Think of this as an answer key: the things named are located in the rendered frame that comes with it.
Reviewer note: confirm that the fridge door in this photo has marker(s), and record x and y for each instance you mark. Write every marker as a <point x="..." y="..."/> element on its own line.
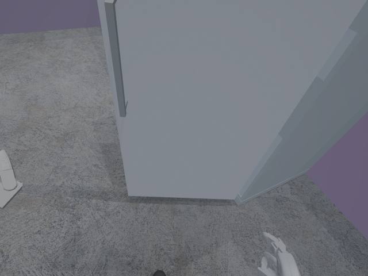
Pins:
<point x="210" y="84"/>

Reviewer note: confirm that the handle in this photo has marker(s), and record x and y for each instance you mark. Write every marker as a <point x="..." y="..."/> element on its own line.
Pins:
<point x="115" y="51"/>

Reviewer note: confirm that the left robot hand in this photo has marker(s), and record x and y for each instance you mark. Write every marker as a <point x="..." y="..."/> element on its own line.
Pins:
<point x="9" y="187"/>

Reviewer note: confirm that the right robot hand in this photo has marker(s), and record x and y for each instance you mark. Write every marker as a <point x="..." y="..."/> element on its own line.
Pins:
<point x="283" y="265"/>

